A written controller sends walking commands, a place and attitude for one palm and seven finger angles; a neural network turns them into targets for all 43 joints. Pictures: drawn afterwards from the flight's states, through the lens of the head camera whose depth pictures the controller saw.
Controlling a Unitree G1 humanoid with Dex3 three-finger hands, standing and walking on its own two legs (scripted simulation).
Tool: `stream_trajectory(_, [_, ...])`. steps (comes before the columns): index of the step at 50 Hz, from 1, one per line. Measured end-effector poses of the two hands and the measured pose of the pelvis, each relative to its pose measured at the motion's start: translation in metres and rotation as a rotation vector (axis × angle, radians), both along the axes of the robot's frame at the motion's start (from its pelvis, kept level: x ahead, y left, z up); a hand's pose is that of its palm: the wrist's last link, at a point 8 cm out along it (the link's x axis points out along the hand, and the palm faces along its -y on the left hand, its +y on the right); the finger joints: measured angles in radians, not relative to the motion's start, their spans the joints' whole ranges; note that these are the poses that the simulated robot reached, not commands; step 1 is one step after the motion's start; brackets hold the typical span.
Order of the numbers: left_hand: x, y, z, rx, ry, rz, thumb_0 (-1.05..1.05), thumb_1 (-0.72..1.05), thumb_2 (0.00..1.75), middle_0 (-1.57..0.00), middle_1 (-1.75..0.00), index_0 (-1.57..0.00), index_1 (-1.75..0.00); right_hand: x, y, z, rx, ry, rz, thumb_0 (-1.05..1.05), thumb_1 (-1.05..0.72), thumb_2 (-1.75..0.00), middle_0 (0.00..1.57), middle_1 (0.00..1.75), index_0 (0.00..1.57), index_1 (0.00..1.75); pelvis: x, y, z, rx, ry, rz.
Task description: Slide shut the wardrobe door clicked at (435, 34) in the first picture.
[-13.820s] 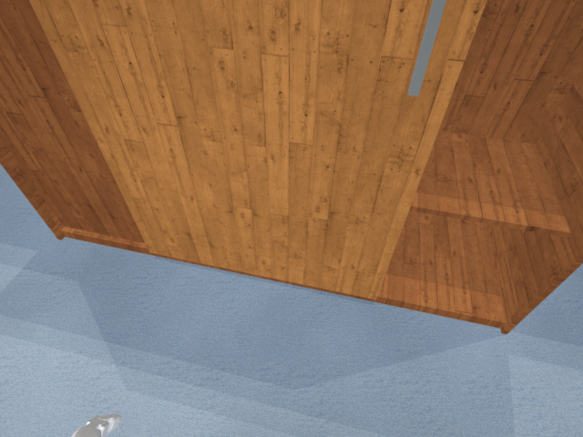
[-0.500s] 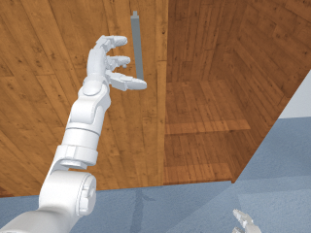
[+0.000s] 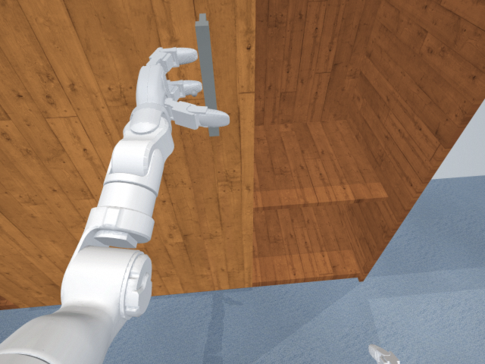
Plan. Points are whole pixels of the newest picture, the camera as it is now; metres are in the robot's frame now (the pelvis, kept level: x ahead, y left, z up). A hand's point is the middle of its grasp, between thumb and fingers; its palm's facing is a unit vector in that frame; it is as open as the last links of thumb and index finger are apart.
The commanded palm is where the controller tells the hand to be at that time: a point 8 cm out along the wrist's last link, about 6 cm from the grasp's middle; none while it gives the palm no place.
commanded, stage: feel for the door with the fingertips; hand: left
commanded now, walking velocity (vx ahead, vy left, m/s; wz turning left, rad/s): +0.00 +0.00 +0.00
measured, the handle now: (208, 80) +0.51 +0.08 +0.23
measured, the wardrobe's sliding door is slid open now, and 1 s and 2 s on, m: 0.47 0.47 0.47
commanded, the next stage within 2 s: slide the fingers in behind the handle in 0.18 s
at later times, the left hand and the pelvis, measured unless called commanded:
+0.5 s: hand (196, 93) +0.47 +0.09 +0.23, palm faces +0.11 -0.99 +0.02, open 13.8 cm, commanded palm +0.44 +0.14 +0.23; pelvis +0.00 +0.00 +0.00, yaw -1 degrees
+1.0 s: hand (206, 93) +0.47 +0.08 +0.23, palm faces +0.10 -0.99 +0.03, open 13.9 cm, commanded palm +0.44 +0.13 +0.23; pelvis +0.00 +0.00 +0.00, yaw -1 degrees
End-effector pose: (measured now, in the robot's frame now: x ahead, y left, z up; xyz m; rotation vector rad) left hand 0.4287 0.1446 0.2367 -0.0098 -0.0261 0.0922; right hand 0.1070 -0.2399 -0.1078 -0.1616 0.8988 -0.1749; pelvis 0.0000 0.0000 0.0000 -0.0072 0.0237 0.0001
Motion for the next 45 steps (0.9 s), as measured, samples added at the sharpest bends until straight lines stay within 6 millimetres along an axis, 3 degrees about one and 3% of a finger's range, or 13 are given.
stream_trajectory(7, [0.01, -0.011, -0.004, -0.019, 0.04, 0.003, -0.01, -0.51, 0.3, -0.3, -1.2, -0.3, -1.2, -0.012, -0.002, -0.002, 0.004, 0.016, -0.021, 0.01, -0.91, -0.89, 0.2, 0.3, 0.2, 0.3, 0.0, 0.0, 0.0, 0.002, 0.012, -0.01])
stream_trajectory(24, [0.016, -0.002, -0.01, -0.018, 0.007, 0.02, -0.01, -0.5, 0.3, -0.35, -1.23, -0.34, -1.23, -0.04, -0.007, -0.005, 0.005, 0.045, -0.067, 0.01, -0.91, -0.89, 0.2, 0.3, 0.2, 0.3, -0.002, -0.002, 0.0, 0.001, 0.021, -0.026])
stream_trajectory(37, [0.007, -0.014, -0.012, -0.015, 0.012, -0.01, -0.01, -0.51, 0.3, -0.31, -1.2, -0.31, -1.21, -0.017, -0.003, -0.001, 0.008, -0.003, -0.028, 0.01, -0.91, -0.89, 0.2, 0.3, 0.2, 0.3, -0.002, 0.0, 0.0, 0.001, 0.018, -0.015])
stream_trajectory(45, [0.013, -0.018, -0.011, -0.013, 0.019, 0.016, -0.01, -0.51, 0.3, -0.31, -1.2, -0.3, -1.2, -0.001, 0.003, 0.002, 0.016, -0.033, -0.011, 0.01, -0.91, -0.89, 0.2, 0.3, 0.2, 0.3, 0.001, -0.001, 0.0, 0.003, 0.024, -0.017])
